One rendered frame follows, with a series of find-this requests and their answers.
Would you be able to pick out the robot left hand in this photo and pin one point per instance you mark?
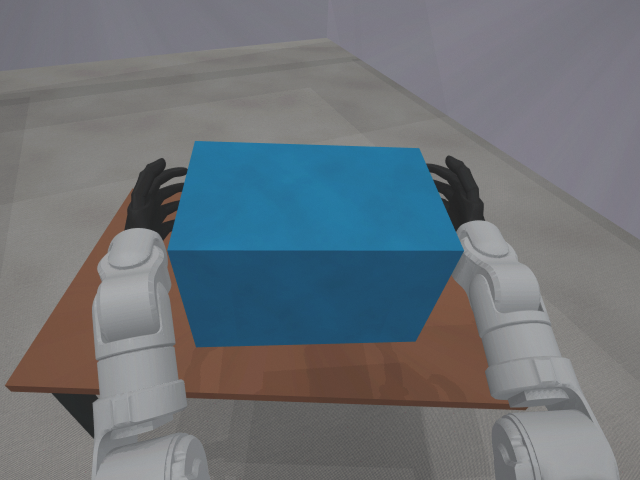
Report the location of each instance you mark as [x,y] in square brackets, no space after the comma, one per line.
[145,209]

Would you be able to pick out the robot left upper arm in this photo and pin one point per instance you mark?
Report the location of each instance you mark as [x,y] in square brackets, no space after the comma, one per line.
[177,456]

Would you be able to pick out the robot right hand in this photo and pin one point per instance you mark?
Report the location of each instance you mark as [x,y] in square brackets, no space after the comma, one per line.
[464,204]

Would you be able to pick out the robot right forearm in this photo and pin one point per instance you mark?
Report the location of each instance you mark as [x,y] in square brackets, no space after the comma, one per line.
[525,364]

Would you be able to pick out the robot left forearm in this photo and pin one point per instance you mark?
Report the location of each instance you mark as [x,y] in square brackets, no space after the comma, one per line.
[134,338]

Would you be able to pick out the table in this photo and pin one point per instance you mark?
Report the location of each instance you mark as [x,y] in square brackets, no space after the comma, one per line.
[445,367]

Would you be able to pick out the robot right upper arm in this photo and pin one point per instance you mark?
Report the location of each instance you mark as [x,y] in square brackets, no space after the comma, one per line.
[550,445]

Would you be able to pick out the carton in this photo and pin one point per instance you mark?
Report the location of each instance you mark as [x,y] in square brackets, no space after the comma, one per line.
[293,244]

